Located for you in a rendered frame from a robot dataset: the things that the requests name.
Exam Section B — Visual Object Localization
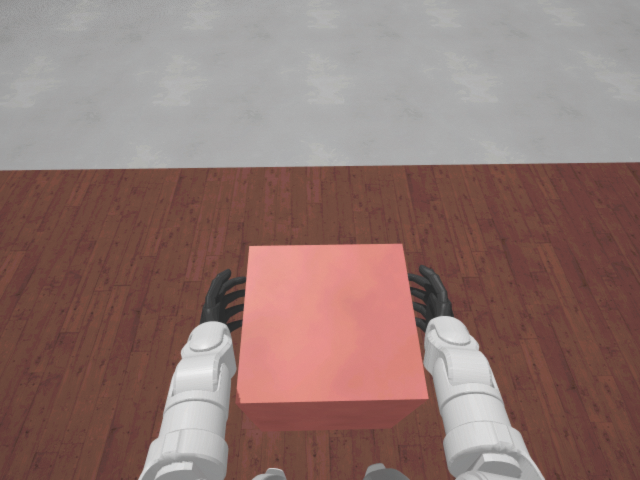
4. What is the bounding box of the robot right forearm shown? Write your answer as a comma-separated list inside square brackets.
[423, 316, 545, 480]

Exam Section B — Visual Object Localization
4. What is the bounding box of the left robot hand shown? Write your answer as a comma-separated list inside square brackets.
[199, 269, 247, 333]

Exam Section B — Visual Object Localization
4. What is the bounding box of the carton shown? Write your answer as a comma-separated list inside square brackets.
[235, 244, 429, 432]

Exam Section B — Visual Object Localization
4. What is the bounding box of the robot left forearm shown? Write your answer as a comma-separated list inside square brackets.
[138, 321, 237, 480]

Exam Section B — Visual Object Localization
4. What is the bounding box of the right robot shin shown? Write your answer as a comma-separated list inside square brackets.
[365, 463, 385, 476]

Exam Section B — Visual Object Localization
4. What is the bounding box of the right robot hand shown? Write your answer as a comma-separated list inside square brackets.
[407, 265, 454, 332]

